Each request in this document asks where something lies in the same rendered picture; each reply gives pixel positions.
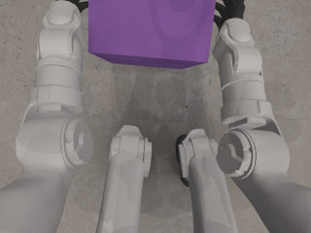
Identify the robot right upper arm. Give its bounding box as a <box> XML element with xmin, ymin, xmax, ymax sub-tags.
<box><xmin>216</xmin><ymin>128</ymin><xmax>311</xmax><ymax>233</ymax></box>

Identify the robot left hand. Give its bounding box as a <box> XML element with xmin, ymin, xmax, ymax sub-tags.
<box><xmin>55</xmin><ymin>0</ymin><xmax>88</xmax><ymax>13</ymax></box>

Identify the robot left thigh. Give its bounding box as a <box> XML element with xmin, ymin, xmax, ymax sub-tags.
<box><xmin>95</xmin><ymin>133</ymin><xmax>152</xmax><ymax>233</ymax></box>

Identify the robot left upper arm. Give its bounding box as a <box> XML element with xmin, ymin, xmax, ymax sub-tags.
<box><xmin>0</xmin><ymin>116</ymin><xmax>94</xmax><ymax>233</ymax></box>

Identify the left robot forearm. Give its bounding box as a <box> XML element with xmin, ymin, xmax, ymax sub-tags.
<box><xmin>16</xmin><ymin>0</ymin><xmax>86</xmax><ymax>160</ymax></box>

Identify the left robot shin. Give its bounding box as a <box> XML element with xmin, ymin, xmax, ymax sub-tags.
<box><xmin>107</xmin><ymin>125</ymin><xmax>144</xmax><ymax>169</ymax></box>

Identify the robot right hand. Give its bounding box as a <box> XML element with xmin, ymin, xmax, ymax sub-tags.
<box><xmin>213</xmin><ymin>0</ymin><xmax>246</xmax><ymax>31</ymax></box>

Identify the carton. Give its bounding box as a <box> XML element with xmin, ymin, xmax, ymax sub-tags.
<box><xmin>88</xmin><ymin>0</ymin><xmax>217</xmax><ymax>69</ymax></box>

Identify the right robot forearm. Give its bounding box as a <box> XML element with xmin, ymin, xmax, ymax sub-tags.
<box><xmin>212</xmin><ymin>17</ymin><xmax>285</xmax><ymax>141</ymax></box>

